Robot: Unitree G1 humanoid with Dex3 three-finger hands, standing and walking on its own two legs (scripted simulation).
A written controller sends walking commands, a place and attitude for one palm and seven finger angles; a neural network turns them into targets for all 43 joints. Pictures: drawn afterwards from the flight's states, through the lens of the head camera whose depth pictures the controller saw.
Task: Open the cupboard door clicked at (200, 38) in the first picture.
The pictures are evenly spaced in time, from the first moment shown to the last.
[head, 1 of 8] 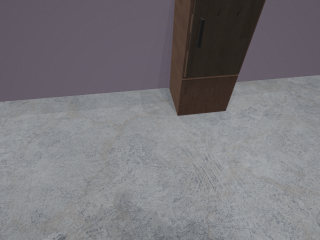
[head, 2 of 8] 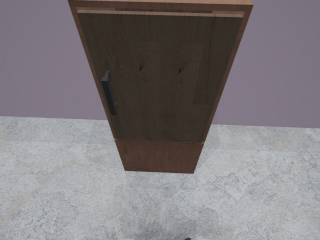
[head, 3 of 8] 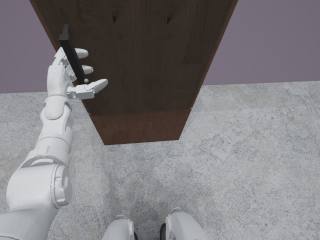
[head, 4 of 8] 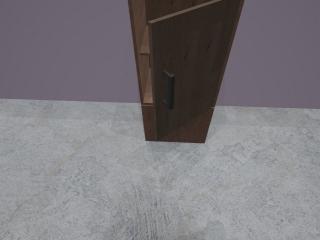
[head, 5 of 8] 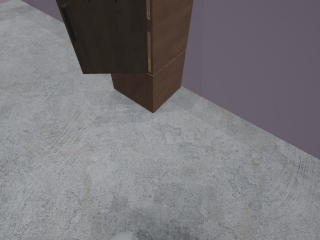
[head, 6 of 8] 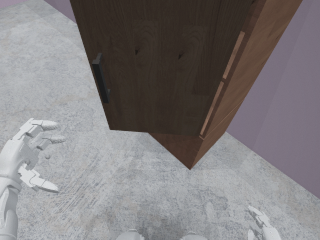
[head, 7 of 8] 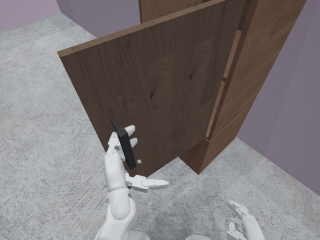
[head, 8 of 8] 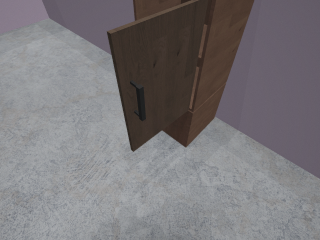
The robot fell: no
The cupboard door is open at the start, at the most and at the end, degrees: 0 86 86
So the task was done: yes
